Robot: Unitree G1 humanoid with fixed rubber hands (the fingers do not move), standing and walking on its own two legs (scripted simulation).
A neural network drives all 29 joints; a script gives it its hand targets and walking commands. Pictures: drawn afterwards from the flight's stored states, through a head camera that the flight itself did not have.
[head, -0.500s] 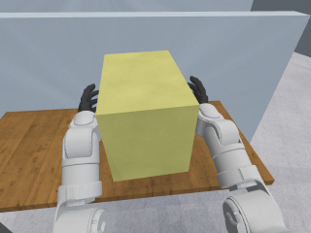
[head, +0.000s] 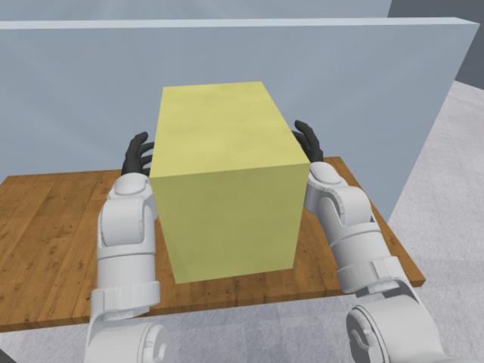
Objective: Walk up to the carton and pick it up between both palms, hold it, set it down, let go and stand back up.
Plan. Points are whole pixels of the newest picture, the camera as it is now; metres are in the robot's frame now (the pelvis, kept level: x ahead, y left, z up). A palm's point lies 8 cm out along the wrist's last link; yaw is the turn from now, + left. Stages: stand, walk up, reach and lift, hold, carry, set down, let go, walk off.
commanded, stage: hold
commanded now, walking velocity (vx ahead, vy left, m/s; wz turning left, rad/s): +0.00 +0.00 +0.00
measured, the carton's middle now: (223, 171) +0.39 +0.01 +0.18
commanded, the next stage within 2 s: none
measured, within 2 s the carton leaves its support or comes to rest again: neither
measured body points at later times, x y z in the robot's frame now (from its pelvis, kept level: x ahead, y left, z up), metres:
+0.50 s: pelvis +0.00 +0.00 +0.00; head -0.06 +0.01 +0.45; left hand +0.37 +0.15 +0.20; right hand +0.37 -0.13 +0.21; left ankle +0.02 +0.12 -0.74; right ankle +0.03 -0.11 -0.74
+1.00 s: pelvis +0.00 +0.00 +0.00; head -0.06 +0.01 +0.45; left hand +0.37 +0.15 +0.20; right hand +0.37 -0.13 +0.21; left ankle +0.02 +0.12 -0.74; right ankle +0.03 -0.11 -0.74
